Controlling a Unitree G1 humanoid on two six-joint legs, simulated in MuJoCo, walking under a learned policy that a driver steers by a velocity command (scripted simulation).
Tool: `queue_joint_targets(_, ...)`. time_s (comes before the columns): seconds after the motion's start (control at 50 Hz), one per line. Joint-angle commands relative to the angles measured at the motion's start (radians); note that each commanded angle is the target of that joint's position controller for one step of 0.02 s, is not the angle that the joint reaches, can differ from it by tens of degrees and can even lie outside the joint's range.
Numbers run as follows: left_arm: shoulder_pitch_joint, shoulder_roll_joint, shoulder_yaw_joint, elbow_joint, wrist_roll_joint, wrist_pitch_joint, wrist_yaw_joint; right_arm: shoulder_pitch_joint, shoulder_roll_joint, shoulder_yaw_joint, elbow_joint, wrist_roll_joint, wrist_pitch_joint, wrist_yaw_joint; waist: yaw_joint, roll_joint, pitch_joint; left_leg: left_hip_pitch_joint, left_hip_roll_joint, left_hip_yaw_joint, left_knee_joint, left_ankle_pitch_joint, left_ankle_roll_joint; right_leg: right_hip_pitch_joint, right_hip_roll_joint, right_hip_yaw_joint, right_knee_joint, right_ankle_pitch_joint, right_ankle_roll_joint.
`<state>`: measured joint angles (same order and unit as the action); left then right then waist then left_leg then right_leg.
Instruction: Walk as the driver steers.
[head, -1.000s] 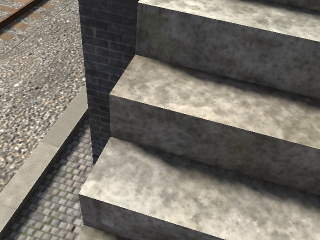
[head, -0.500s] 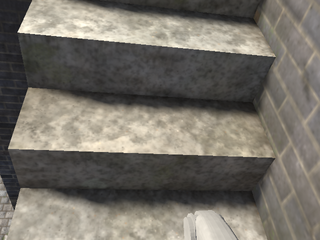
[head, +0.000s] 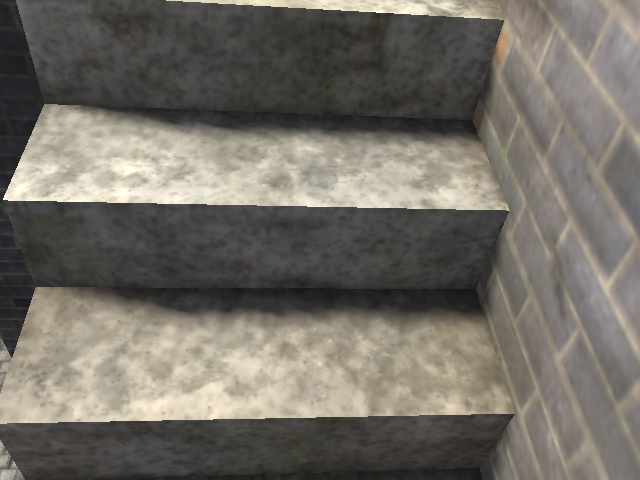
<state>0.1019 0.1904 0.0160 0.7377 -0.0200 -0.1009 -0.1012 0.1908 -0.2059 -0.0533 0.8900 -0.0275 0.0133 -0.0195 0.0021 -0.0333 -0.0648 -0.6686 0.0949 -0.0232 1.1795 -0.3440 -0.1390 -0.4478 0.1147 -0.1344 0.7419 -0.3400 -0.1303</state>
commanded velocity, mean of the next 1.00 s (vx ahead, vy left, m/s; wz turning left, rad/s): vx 0.40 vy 0.00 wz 0.06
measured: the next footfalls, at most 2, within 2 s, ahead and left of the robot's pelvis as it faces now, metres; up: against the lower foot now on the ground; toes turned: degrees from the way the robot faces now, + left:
left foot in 0.22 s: +0.04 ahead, +0.18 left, +0.00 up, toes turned +15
right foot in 0.60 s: +0.36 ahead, -0.02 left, +0.20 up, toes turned +21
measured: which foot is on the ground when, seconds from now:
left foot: up 0.00-0.20, down 0.22-0.60, up 0.62-1.00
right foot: down 0.00-0.28, up 0.30-0.58, down 0.60-1.00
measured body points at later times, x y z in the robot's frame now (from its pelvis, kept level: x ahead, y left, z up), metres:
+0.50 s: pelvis +0.15 +0.06 +0.04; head +0.16 +0.05 +0.48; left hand +0.34 +0.33 +0.01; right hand +0.25 -0.19 -0.11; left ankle +0.00 +0.17 -0.70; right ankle +0.25 -0.05 -0.35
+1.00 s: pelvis +0.34 -0.02 +0.22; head +0.34 -0.04 +0.67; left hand +0.23 +0.18 +0.10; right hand +0.61 -0.23 +0.16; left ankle +0.43 +0.16 -0.20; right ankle +0.32 -0.04 -0.51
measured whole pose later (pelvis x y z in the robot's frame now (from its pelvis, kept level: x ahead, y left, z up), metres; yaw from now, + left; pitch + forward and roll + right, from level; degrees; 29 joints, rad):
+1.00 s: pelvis +0.34 -0.02 +0.22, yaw +2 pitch +5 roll +6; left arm 0.65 0.18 -0.04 0.89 0.03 -0.11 -0.14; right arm -0.03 -0.21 -0.03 0.70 0.05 -0.03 -0.02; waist 0.07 -0.06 -0.10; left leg -1.36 0.00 -0.05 2.02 -0.20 -0.07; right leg -0.35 0.21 0.27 0.62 -0.29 -0.12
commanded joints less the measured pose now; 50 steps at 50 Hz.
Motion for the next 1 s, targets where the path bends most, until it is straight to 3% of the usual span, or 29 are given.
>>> queue_joint_targets(0.02, 0.226, 0.153, 0.036, -0.001, 0.038, 0.021, 0.016, -0.117, -0.160, -0.017, -0.125, 0.004, -0.041, -0.024, 0.112, -0.072, 0.053, -0.185, 0.054, -0.084, -0.071, -0.056, 0.029, 0.302, -0.544, 0.655, -0.453, -0.184, -0.291)
queue_joint_targets(0.1, 0.143, 0.120, 0.029, -0.029, 0.031, 0.016, 0.045, -0.165, -0.081, -0.001, -0.139, -0.005, -0.084, 0.015, 0.091, -0.062, 0.015, 0.057, -0.009, 0.052, -0.363, -0.280, 0.104, 0.349, -0.458, 0.367, -0.522, -0.201, -0.168)
queue_joint_targets(0.18, 0.154, 0.209, 0.051, -0.023, 0.051, 0.061, 0.026, -0.068, -0.052, 0.015, -0.114, -0.007, -0.106, 0.060, 0.050, -0.044, -0.036, 0.315, -0.061, 0.137, -0.754, -0.046, 0.200, 0.457, -0.438, 0.212, -0.476, 0.080, -0.195)
queue_joint_targets(0.2, 0.212, 0.263, 0.083, 0.053, 0.012, 0.050, 0.157, -0.100, -0.024, -0.005, -0.175, 0.031, -0.062, 0.081, 0.016, 0.025, -0.036, 0.379, -0.180, 0.191, -0.839, 0.003, 0.221, 0.428, -0.350, 0.114, -0.320, 0.217, -0.078)
queue_joint_targets(0.22, 0.200, 0.254, 0.074, 0.055, -0.008, 0.043, 0.187, -0.035, -0.033, -0.006, -0.173, 0.023, -0.053, 0.085, -0.037, 0.024, -0.038, 0.470, -0.169, 0.136, -0.874, 0.099, 0.244, 0.392, -0.332, 0.032, -0.179, 0.442, -0.030)
queue_joint_targets(0.24, 0.122, 0.224, 0.061, 0.044, -0.025, 0.037, 0.191, 0.054, -0.070, -0.024, -0.156, 0.014, -0.044, 0.089, -0.102, -0.039, -0.053, 0.572, -0.144, 0.076, -0.876, 0.141, 0.270, 0.319, -0.302, -0.043, -0.026, 0.572, 0.017)
queue_joint_targets(0.28, -0.091, 0.188, 0.045, -0.087, -0.066, 0.005, 0.160, 0.280, -0.225, -0.081, -0.123, -0.043, -0.053, 0.064, -0.238, 0.168, -0.068, 0.941, 0.038, -0.270, -0.844, 0.172, 0.379, -0.245, -0.248, -0.091, 0.399, 0.348, 0.115)
queue_joint_targets(0.3, -0.183, 0.142, 0.039, -0.129, -0.047, -0.003, 0.147, 0.344, -0.312, -0.100, -0.110, -0.049, -0.053, 0.057, -0.253, 0.282, -0.017, 1.088, 0.162, -0.476, -0.891, 0.355, 0.458, -0.601, -0.144, -0.055, 0.731, -0.063, 0.131)
queue_joint_targets(0.34, -0.138, 0.027, 0.003, -0.148, -0.010, -0.018, 0.160, 0.198, -0.298, -0.087, -0.153, -0.058, -0.040, 0.019, -0.129, 0.137, -0.037, 0.962, 0.232, -0.315, -0.800, 0.717, 0.460, -0.778, -0.180, 0.153, 1.432, -0.141, 0.088)
queue_joint_targets(0.4, -0.229, 0.045, -0.007, -0.240, -0.022, -0.013, 0.168, 0.217, -0.179, -0.034, -0.091, -0.071, -0.066, 0.037, -0.084, 0.092, 0.064, 0.842, 0.258, -0.197, -0.842, 0.529, 0.346, -1.048, -0.132, 0.284, 1.766, -0.374, -0.019)
queue_joint_targets(0.42, -0.292, 0.003, -0.019, -0.268, -0.035, -0.013, 0.178, 0.255, -0.171, -0.029, -0.057, -0.074, -0.079, 0.039, -0.116, 0.131, 0.100, 0.849, 0.293, -0.197, -0.864, 0.546, 0.342, -1.177, -0.062, 0.334, 1.919, -0.437, -0.041)
queue_joint_targets(0.46, -0.279, -0.025, -0.039, -0.305, -0.030, 0.005, 0.191, 0.149, -0.207, -0.025, -0.033, -0.048, -0.098, 0.043, -0.002, 0.065, 0.194, 0.638, 0.289, -0.062, -1.004, 0.492, 0.276, -1.113, -0.046, 0.336, 1.765, -0.418, -0.049)
queue_joint_targets(0.48, -0.141, 0.027, -0.074, -0.434, 0.013, 0.022, 0.055, -0.119, -0.176, 0.012, -0.078, -0.068, -0.113, 0.121, 0.233, -0.227, 0.253, 0.357, 0.190, 0.009, -0.995, 0.782, 0.318, -0.995, -0.081, 0.198, 1.203, -0.522, -0.077)
queue_joint_targets(0.5, -0.185, 0.146, -0.050, -0.489, 0.054, 0.073, 0.022, -0.224, -0.348, -0.035, -0.131, -0.023, -0.101, 0.161, 0.312, -0.106, 0.058, 0.139, 0.188, 0.011, -1.153, 0.993, 0.329, -0.496, -0.118, 0.171, 0.823, -0.405, -0.013)
queue_joint_targets(0.52, -0.158, 0.127, -0.069, -0.514, 0.043, 0.123, -0.015, -0.119, -0.507, -0.078, -0.065, -0.051, -0.091, 0.168, 0.327, 0.206, -0.050, 0.045, 0.222, -0.023, -1.168, 1.647, 0.390, -0.233, -0.014, 0.112, 0.955, -0.188, 0.046)
queue_joint_targets(0.54, 0.283, 0.083, -0.069, -0.347, -0.025, 0.141, -0.059, -0.282, -0.598, -0.111, -0.084, -0.072, -0.092, 0.157, 0.471, 0.270, -0.083, 0.183, 0.317, 0.055, -1.085, 2.240, 0.389, -0.128, 0.018, 0.072, 1.033, 0.110, 0.087)
queue_joint_targets(0.56, 0.395, 0.147, -0.051, -0.253, -0.030, 0.137, -0.072, -0.410, -0.571, -0.110, -0.148, -0.044, -0.115, 0.136, 0.481, 0.172, -0.117, 0.430, 0.233, 0.105, -0.944, 2.305, 0.330, -0.191, 0.046, -0.015, 0.679, 0.225, 0.117)
queue_joint_targets(0.58, 0.378, 0.243, -0.021, -0.190, -0.023, 0.150, -0.079, -0.282, -0.441, -0.085, -0.150, -0.059, -0.117, 0.121, 0.345, 0.082, -0.173, 0.624, 0.153, 0.115, -0.712, 2.319, 0.348, -0.174, 0.125, -0.034, 0.303, 0.337, 0.104)
queue_joint_targets(0.6, 0.567, 0.214, 0.001, -0.064, -0.006, 0.195, -0.048, 0.042, -0.296, -0.055, -0.066, -0.073, -0.076, 0.117, 0.265, 0.003, -0.262, 0.532, 0.119, 0.055, -0.405, 1.948, 0.324, 0.153, 0.124, 0.148, -0.048, 0.507, 0.029)
queue_joint_targets(0.62, 0.645, 0.164, -0.008, 0.024, 0.069, 0.234, -0.020, 0.194, -0.163, -0.044, 0.009, -0.059, 0.010, 0.138, 0.151, -0.128, -0.345, 0.157, -0.038, 0.107, 0.051, 0.733, 0.279, 0.426, 0.021, 0.481, -0.020, 1.109, -0.146)
queue_joint_targets(0.64, 0.549, 0.273, 0.017, -0.074, 0.067, 0.212, -0.011, 0.267, -0.236, -0.079, 0.008, -0.033, 0.027, 0.153, 0.065, -0.184, -0.451, 0.036, -0.153, -0.181, 0.410, 0.415, 0.210, 0.377, -0.160, 0.895, -0.114, 1.004, -0.235)
queue_joint_targets(0.66, 0.462, 0.231, 0.013, -0.085, 0.048, 0.168, -0.005, 0.046, -0.239, -0.090, -0.116, 0.027, 0.017, 0.099, 0.108, -0.188, -0.314, -0.149, -0.222, -0.263, 0.563, 0.397, 0.191, 0.253, -0.177, 0.967, -0.202, 0.556, -0.201)
queue_joint_targets(0.7, 0.430, 0.041, -0.040, 0.070, 0.025, 0.091, -0.033, -0.158, -0.114, -0.047, -0.215, 0.001, -0.008, 0.009, 0.011, -0.085, -0.141, -0.400, -0.227, -0.246, 0.735, 0.342, 0.226, 0.181, -0.083, 0.771, -0.175, 0.262, -0.105)
queue_joint_targets(0.74, 0.379, -0.061, -0.075, 0.165, 0.036, 0.043, -0.040, -0.100, -0.095, -0.017, -0.191, -0.021, -0.015, -0.015, -0.067, 0.038, -0.070, -0.425, -0.162, -0.221, 0.770, 0.324, 0.255, 0.078, -0.045, 0.724, -0.226, 0.131, -0.021)
queue_joint_targets(0.78, 0.351, 0.026, -0.053, 0.170, 0.042, 0.024, -0.037, -0.132, -0.102, -0.007, -0.235, 0.000, -0.030, -0.048, -0.080, 0.061, -0.033, -0.460, -0.100, -0.122, 0.765, 0.322, 0.219, -0.004, -0.028, 0.639, -0.252, 0.036, 0.100)
queue_joint_targets(0.86, 0.440, 0.107, -0.019, 0.112, 0.016, -0.012, -0.035, -0.277, -0.080, 0.008, -0.321, 0.053, -0.074, -0.054, -0.015, -0.063, -0.045, -0.525, -0.097, -0.023, 0.886, 0.109, 0.147, -0.039, -0.106, 0.648, -0.260, 0.294, 0.127)
queue_joint_targets(0.92, 0.623, 0.111, -0.019, 0.141, 0.029, -0.021, -0.033, -0.280, -0.056, 0.018, -0.264, 0.057, -0.065, -0.008, 0.020, -0.066, -0.057, -0.707, -0.064, -0.037, 0.857, 0.241, 0.083, 0.199, -0.141, 0.652, -0.237, 0.379, 0.226)
queue_joint_targets(0.94, 0.714, 0.124, -0.023, 0.155, 0.046, -0.022, -0.030, -0.410, -0.059, 0.023, -0.291, 0.085, -0.064, 0.000, 0.083, -0.070, -0.003, -0.875, -0.080, -0.014, 0.881, 0.102, 0.059, 0.263, -0.158, 0.696, -0.246, 0.390, 0.219)
queue_joint_targets(1.0, 0.760, 0.128, -0.031, 0.145, 0.058, -0.012, -0.036, -0.376, -0.058, 0.003, -0.270, 0.100, -0.067, 0.011, 0.065, -0.092, 0.024, -1.047, -0.094, -0.054, 0.863, 0.139, 0.046, 0.443, -0.235, 0.686, -0.244, 0.656, 0.258)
